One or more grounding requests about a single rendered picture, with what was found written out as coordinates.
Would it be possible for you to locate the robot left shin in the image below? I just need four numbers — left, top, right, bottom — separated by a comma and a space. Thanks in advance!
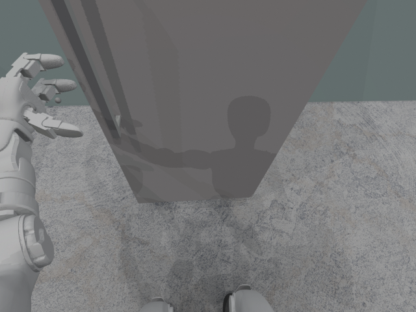
151, 297, 164, 302

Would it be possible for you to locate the fridge door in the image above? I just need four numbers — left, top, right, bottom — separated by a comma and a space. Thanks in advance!
38, 0, 367, 203

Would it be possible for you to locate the handle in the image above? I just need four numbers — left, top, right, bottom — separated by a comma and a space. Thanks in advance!
51, 0, 121, 138

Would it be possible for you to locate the left robot upper arm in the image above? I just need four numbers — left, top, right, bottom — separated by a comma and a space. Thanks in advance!
0, 214, 54, 312

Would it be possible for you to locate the right robot thigh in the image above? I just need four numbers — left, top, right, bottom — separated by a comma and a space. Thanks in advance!
229, 289, 274, 312

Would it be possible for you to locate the left robot forearm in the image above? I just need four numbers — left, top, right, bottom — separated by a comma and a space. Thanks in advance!
0, 120, 40, 221

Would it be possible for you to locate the left robot hand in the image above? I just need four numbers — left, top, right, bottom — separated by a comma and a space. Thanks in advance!
0, 53, 83, 139

